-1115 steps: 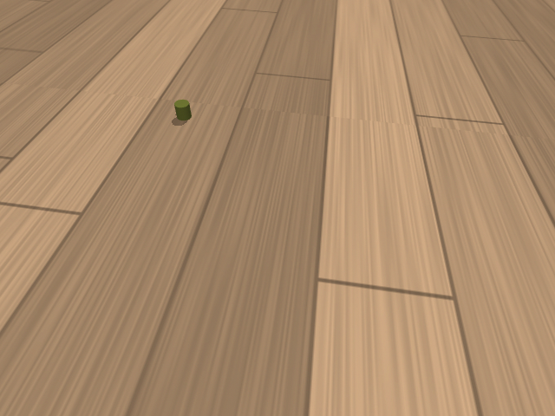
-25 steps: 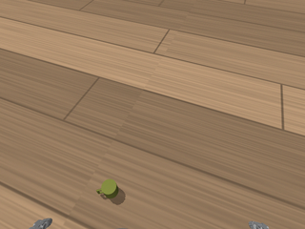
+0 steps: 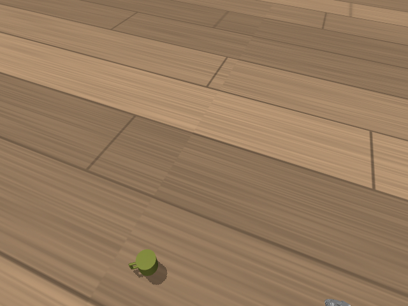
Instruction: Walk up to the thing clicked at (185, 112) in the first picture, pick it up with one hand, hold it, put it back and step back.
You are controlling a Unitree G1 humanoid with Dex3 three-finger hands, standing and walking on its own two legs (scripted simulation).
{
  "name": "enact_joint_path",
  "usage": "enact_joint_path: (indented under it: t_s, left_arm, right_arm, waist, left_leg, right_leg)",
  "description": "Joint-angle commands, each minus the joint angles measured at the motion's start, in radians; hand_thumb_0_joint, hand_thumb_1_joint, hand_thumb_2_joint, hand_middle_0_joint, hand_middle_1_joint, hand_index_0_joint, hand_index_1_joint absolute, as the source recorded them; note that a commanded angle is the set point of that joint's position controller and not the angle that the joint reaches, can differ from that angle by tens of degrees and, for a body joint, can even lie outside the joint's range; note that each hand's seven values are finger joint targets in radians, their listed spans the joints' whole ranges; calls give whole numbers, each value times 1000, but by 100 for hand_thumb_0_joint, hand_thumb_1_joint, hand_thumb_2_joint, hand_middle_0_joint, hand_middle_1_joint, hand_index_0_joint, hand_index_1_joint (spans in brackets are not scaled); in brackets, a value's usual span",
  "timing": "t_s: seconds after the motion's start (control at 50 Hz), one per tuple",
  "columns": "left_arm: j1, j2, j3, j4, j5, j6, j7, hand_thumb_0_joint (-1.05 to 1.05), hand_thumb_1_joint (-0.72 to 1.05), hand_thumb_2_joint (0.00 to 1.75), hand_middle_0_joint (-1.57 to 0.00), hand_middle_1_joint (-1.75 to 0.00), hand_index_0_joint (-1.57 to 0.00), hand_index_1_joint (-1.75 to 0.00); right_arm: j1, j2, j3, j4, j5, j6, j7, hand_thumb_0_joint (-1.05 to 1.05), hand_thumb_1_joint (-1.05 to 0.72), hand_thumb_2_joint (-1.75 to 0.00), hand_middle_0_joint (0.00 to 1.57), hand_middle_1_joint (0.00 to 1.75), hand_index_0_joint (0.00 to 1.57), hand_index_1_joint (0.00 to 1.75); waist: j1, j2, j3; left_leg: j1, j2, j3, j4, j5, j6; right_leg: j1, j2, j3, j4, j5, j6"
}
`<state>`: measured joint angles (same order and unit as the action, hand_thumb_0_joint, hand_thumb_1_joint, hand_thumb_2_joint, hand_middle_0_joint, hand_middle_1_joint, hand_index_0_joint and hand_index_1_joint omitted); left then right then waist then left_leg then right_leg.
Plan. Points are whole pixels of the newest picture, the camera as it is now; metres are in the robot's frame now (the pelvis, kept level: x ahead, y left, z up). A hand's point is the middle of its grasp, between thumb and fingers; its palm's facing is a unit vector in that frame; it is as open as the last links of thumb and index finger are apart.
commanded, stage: walk up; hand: left
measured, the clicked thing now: (143, 263) +0.42 +0.26 -0.73
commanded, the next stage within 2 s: stand in 0.78 s
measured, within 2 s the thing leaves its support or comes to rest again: neither
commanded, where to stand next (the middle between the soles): +0.04 +0.01 m, yaw -1 degrees
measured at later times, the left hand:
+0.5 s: hand out of the picture +0.07 +0.25 -0.15, palm faces +0.00 -0.93 -0.37, open 7.4 cm
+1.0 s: hand out of the picture +0.08 +0.23 -0.15, palm faces -0.02 -0.94 -0.35, open 7.4 cm
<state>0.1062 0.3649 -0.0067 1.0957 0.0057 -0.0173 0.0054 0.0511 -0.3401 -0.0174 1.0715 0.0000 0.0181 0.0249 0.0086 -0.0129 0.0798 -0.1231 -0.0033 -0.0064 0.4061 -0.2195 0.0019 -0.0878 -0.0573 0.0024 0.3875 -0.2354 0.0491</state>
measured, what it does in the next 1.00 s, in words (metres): stands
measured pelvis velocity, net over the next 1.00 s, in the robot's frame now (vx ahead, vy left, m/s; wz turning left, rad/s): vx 0.00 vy -0.02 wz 0.00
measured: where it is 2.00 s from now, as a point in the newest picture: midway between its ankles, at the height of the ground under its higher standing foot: outside the picture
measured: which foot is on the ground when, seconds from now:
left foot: down 0.00-1.00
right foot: down 0.00-1.00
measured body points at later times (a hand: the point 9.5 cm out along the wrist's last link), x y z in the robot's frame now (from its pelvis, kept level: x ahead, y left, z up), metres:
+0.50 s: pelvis -0.01 -0.01 +0.00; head +0.00 -0.02 +0.45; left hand +0.07 +0.30 -0.12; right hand +0.05 -0.32 -0.14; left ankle +0.00 +0.12 -0.74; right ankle -0.01 -0.15 -0.74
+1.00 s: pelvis +0.00 -0.02 +0.00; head +0.01 -0.02 +0.45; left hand +0.08 +0.28 -0.13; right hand +0.08 -0.32 -0.13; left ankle +0.00 +0.12 -0.74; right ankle -0.01 -0.15 -0.74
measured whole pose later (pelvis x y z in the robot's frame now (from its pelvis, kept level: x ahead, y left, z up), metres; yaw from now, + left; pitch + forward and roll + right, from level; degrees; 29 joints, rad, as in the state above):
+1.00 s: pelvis +0.00 -0.02 +0.00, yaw +0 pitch -2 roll +0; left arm 0.10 0.35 0.01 1.12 0.01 -0.01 0.00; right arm 0.09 -0.35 -0.01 1.12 -0.01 -0.01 0.01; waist -0.01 0.00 0.06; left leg -0.11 0.03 -0.02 0.32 -0.17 -0.03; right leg -0.08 -0.03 -0.01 0.32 -0.20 0.02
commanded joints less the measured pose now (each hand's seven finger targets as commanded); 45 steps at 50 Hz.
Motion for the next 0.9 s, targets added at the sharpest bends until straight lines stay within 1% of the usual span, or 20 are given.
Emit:
enact_joint_path:
  t_s: [0.0, 0.04, 0.08, 0.16, 0.2, 0.22, 0.28, 0.36, 0.4, 0.48, 0.5, 0.52, 0.56, 0.64, 0.7, 0.74, 0.76, 0.78, 0.84, 0.88]
  left_arm:
    - [-62, 221, 50, -33, 2, -28, 12, 0, 90, 90, -20, -30, -20, -30]
    - [-61, 218, 54, -25, 4, -28, 12, 0, 90, 90, -20, -30, -20, -30]
    - [-66, 217, 55, -20, 5, -29, 11, 0, 90, 90, -20, -30, -20, -30]
    - [-71, 212, 58, -11, 6, -27, 10, 0, 90, 90, -20, -30, -20, -30]
    - [-72, 215, 63, -9, 11, -27, 9, 0, 90, 90, -20, -30, -20, -30]
    - [-69, 212, 63, -5, 9, -27, 8, 0, 90, 90, -20, -30, -20, -30]
    - [-71, 212, 64, -8, 11, -27, 8, 0, 90, 90, -20, -30, -20, -30]
    - [-65, 213, 66, -5, 11, -27, 8, 0, 90, 90, -20, -30, -20, -30]
    - [-69, 214, 67, -10, 10, -25, 7, 0, 90, 90, -20, -30, -20, -30]
    - [-65, 213, 67, -11, 11, -26, 9, 0, 90, 90, -20, -30, -20, -30]
    - [-72, 213, 68, -10, 11, -24, 9, 0, 90, 90, -20, -30, -20, -30]
    - [-64, 212, 68, -8, 8, -24, 10, 0, 90, 90, -20, -30, -20, -30]
    - [-78, 211, 67, -13, 8, -22, 10, 0, 90, 90, -20, -30, -20, -30]
    - [-65, 209, 67, -12, 8, -23, 11, 0, 90, 90, -20, -30, -20, -30]
    - [-72, 210, 65, -14, 8, -23, 12, 0, 90, 90, -20, -30, -20, -30]
    - [-73, 208, 66, -12, 8, -21, 12, 0, 90, 90, -20, -30, -20, -30]
    - [-54, 200, 58, -14, 0, -16, 8, 0, 90, 90, -20, -30, -20, -30]
    - [-62, 197, 58, -18, 1, -14, 6, 0, 90, 90, -20, -30, -20, -30]
    - [-47, 196, 57, -21, 2, -14, 2, 0, 90, 90, -20, -30, -20, -30]
    - [-44, 201, 57, -25, 4, -16, 3, 0, 90, 90, -20, -30, -20, -30]
  right_arm:
    - [-59, -219, -46, -45, 2, -26, -16, 0, -90, -90, 20, 30, 20, 30]
    - [-54, -220, -48, -32, 1, -27, -17, 0, -90, -90, 20, 30, 20, 30]
    - [-49, -215, -46, -24, -1, -27, -16, 0, -90, -90, 20, 30, 20, 30]
    - [-45, -213, -45, -15, -4, -25, -15, 0, -90, -90, 20, 30, 20, 30]
    - [-33, -215, -47, -9, -5, -24, -15, 0, -90, -90, 20, 30, 20, 30]
    - [-34, -209, -45, -8, -5, -24, -14, 0, -90, -90, 20, 30, 20, 30]
    - [-21, -214, -47, -3, -8, -24, -14, 0, -90, -90, 20, 30, 20, 30]
    - [-7, -217, -50, 0, -9, -26, -15, 0, -90, -90, 20, 30, 20, 30]
    - [0, -217, -48, 2, -8, -27, -16, 0, -90, -90, 20, 30, 20, 30]
    - [12, -216, -47, 2, -7, -27, -19, 0, -90, -90, 20, 30, 20, 30]
    - [13, -215, -48, 5, -7, -27, -20, 0, -90, -90, 20, 30, 20, 30]
    - [11, -216, -47, 3, -7, -27, -20, 0, -90, -90, 20, 30, 20, 30]
    - [26, -216, -46, 5, -6, -28, -22, 0, -90, -90, 20, 30, 20, 30]
    - [21, -216, -46, -1, -5, -26, -22, 0, -90, -90, 20, 30, 20, 30]
    - [18, -218, -48, -2, -6, -24, -22, 0, -90, -90, 20, 30, 20, 30]
    - [15, -220, -50, 0, -6, -24, -24, 0, -90, -90, 20, 30, 20, 30]
    - [21, -211, -37, -4, -10, -33, -27, 0, -90, -90, 20, 30, 20, 30]
    - [19, -215, -37, -4, -10, -37, -28, 0, -90, -90, 20, 30, 20, 30]
    - [6, -226, -34, -6, -10, -46, -30, 0, -90, -90, 20, 30, 20, 30]
    - [6, -220, -32, -9, -8, -47, -29, 0, -90, -90, 20, 30, 20, 30]
  waist:
    - [-7, 45, -81]
    - [-8, 31, -99]
    - [-8, 24, -91]
    - [-8, 23, -60]
    - [-10, 5, -79]
    - [-6, 12, -63]
    - [-9, 12, -70]
    - [-10, 13, -86]
    - [-10, 14, -85]
    - [-11, 7, -109]
    - [-13, 6, -95]
    - [-10, 16, -89]
    - [-15, 17, -93]
    - [-12, 8, -105]
    - [-14, 22, -103]
    - [-15, 25, -96]
    - [-14, -8, -80]
    - [-16, 6, -76]
    - [-9, 35, -94]
    - [-11, 20, -106]
  left_leg:
    - [18, 110, -96, -115, 136, 27]
    - [39, 113, -92, -113, 146, 28]
    - [36, 110, -89, -121, 126, 25]
    - [9, 106, -96, -137, 64, 21]
    - [13, 106, -93, -129, 62, 22]
    - [9, 104, -95, -133, 60, 19]
    - [4, 103, -96, -135, 50, 19]
    - [21, 107, -97, -124, 86, 20]
    - [14, 106, -96, -126, 93, 19]
    - [26, 112, -90, -111, 154, 23]
    - [17, 107, -90, -114, 149, 19]
    - [23, 111, -91, -115, 170, 17]
    - [11, 110, -91, -116, 176, 18]
    - [33, 114, -86, -100, 211, 22]
    - [34, 112, -84, -101, 201, 19]
    - [34, 113, -85, -105, 202, 19]
    - [20, 133, -94, -122, 203, 13]
    - [11, 130, -93, -128, 200, 9]
    - [23, 134, -91, -124, 225, 11]
    - [38, 136, -89, -120, 239, 11]
  right_leg:
    - [-5, -65, 53, -99, 149, -57]
    - [-3, -67, 51, -102, 150, -62]
    - [-6, -69, 58, -115, 140, -60]
    - [-26, -64, 62, -141, 84, -57]
    - [-14, -69, 65, -142, 80, -63]
    - [-30, -67, 68, -147, 66, -60]
    - [-27, -70, 69, -149, 64, -62]
    - [-26, -67, 65, -145, 75, -63]
    - [-22, -69, 67, -137, 97, -64]
    - [2, -68, 61, -127, 151, -63]
    - [-6, -68, 64, -124, 155, -63]
    - [-13, -66, 59, -120, 162, -63]
    - [2, -66, 58, -111, 180, -63]
    - [2, -67, 57, -116, 195, -63]
    - [-3, -70, 60, -112, 204, -65]
    - [-12, -67, 58, -109, 194, -67]
    - [-14, -73, 63, -114, 171, -63]
    - [-13, -71, 65, -116, 165, -63]
    - [5, -75, 69, -115, 189, -60]
    - [7, -75, 67, -115, 203, -58]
